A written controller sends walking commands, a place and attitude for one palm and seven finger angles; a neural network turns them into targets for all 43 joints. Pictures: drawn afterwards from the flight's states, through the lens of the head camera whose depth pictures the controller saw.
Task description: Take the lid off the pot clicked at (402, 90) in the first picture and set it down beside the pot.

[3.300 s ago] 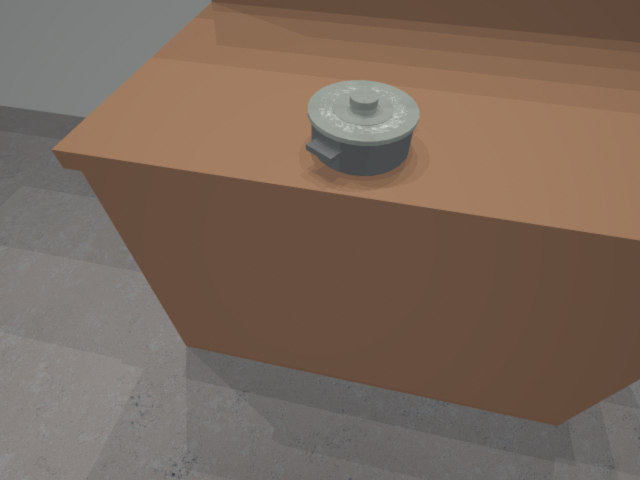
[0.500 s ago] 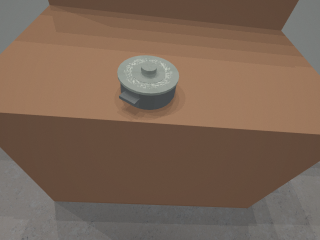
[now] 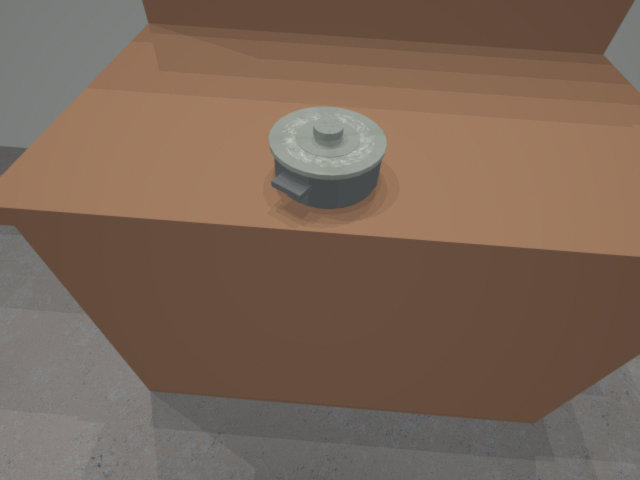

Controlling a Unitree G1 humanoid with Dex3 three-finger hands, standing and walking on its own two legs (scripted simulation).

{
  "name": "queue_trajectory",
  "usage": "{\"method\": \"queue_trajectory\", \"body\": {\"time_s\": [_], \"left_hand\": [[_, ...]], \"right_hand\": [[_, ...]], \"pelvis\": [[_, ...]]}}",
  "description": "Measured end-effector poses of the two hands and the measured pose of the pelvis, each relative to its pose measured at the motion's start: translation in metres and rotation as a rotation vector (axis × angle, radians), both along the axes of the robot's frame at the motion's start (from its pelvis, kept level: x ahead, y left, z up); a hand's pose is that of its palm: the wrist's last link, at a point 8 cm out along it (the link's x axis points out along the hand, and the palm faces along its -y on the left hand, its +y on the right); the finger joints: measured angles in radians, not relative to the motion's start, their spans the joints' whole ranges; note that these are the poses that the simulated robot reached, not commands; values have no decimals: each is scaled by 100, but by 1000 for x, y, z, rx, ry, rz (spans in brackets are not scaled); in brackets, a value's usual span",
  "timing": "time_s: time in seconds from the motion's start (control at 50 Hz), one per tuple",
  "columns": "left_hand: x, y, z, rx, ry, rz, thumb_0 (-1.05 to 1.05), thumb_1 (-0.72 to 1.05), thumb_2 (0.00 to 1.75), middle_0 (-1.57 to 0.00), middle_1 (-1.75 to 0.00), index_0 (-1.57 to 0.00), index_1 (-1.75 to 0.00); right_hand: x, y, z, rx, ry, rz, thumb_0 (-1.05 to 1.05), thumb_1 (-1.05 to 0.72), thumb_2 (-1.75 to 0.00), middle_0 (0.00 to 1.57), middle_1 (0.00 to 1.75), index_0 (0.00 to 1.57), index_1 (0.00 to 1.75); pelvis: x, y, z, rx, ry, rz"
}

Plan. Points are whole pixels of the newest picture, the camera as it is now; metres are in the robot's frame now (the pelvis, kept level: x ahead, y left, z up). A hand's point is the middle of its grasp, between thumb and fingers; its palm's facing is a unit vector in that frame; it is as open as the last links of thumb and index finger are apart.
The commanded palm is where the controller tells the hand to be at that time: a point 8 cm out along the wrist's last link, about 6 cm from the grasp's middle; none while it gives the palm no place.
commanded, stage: come to a stop and stand still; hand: left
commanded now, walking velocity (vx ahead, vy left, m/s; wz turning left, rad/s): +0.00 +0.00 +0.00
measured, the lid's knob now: (328, 129) +0.56 +0.04 +0.15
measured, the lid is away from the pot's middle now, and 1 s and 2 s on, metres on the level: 0.00 0.00 0.00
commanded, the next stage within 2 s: look again from close up in 0.72 s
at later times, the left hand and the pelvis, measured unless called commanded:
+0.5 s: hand out of the picture +0.06 +0.19 -0.17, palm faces +0.06 -0.97 -0.22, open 7.3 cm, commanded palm none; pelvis +0.03 +0.01 +0.00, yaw +0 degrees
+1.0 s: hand out of the picture +0.03 +0.19 -0.18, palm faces +0.04 -0.98 -0.20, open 7.3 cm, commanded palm none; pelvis +0.04 +0.02 -0.01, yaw +1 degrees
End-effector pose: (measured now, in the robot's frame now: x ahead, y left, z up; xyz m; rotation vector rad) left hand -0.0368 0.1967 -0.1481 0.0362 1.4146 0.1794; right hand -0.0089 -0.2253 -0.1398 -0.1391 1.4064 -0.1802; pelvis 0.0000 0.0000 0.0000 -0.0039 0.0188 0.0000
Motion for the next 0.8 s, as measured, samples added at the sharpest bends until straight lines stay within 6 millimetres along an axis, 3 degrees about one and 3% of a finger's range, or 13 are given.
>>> {"method": "queue_trajectory", "body": {"time_s": [0.06,0.12,0.22,0.32,0.54,0.8], "left_hand": [[12,12,-14,-18,3,-5,1,91,90,-20,-30,-20,-30],[28,24,-14,-7,5,-36,1,91,90,-20,-30,-20,-30],[59,50,-2,57,-45,-47,2,93,90,-20,-30,-20,-30],[83,58,6,116,-133,-45,2,92,90,-20,-30,-20,-30],[87,41,8,89,-69,-51,1,93,90,-20,-30,-20,-30],[72,33,3,61,-25,-29,1,93,90,-20,-30,-20,-30]], "right_hand": [[23,13,-3,-29,-59,14,2,-94,-90,20,30,20,30],[36,19,3,-44,-109,12,2,-96,-90,20,30,21,30],[37,26,5,-33,-105,20,1,-96,-90,20,30,21,30],[32,28,-11,20,-49,29,1,-94,-90,20,30,21,30],[32,27,-8,44,6,14,1,-92,-90,20,30,20,30],[48,20,-4,9,-6,28,1,-92,-90,20,30,20,30]], "pelvis": [[5,13,-8,5,-7,0],[9,19,-6,14,-15,-19],[13,22,1,12,-25,2],[19,16,-5,37,-37,7],[36,11,1,10,-12,9],[42,11,2,2,-22,13]]}}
